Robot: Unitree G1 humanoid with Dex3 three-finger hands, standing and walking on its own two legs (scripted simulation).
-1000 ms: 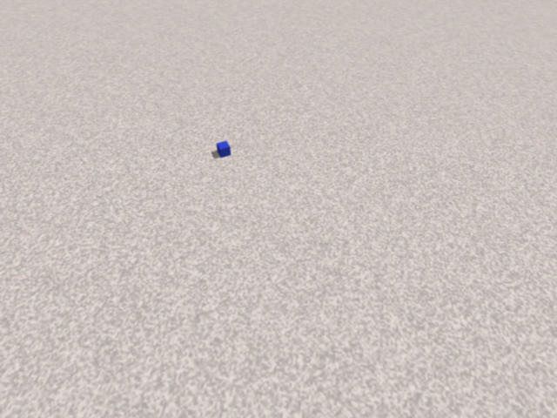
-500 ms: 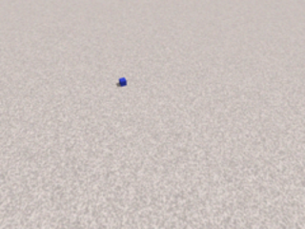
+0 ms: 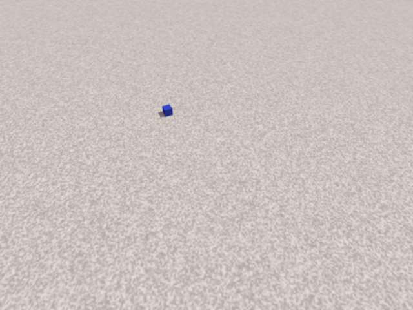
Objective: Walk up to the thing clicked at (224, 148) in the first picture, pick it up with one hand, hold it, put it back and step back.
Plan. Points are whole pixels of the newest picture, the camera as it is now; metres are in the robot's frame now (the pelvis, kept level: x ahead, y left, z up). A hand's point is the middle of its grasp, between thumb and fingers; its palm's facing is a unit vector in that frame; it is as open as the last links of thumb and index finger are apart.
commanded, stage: stand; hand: left
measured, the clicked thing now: (167, 110) +1.56 +0.29 -0.75
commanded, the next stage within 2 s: walk up in 0.12 s
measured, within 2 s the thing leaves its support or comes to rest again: neither
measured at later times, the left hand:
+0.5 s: hand out of the picture +0.08 +0.35 -0.19, palm faces +0.16 -0.93 -0.33, open 7.4 cm
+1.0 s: hand (93, 198) +0.42 +0.32 -0.15, palm faces +0.26 -0.91 -0.33, open 7.4 cm
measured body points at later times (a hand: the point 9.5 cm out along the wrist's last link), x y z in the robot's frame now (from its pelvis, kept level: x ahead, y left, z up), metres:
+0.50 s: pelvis +0.09 +0.05 -0.03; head +0.08 +0.09 +0.42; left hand +0.07 +0.40 -0.17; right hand +0.22 -0.29 -0.10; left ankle +0.12 +0.16 -0.75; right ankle +0.02 -0.10 -0.71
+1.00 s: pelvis +0.36 +0.02 -0.03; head +0.38 +0.03 +0.41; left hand +0.41 +0.37 -0.12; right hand +0.47 -0.29 -0.14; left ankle +0.18 +0.14 -0.68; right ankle +0.48 -0.07 -0.75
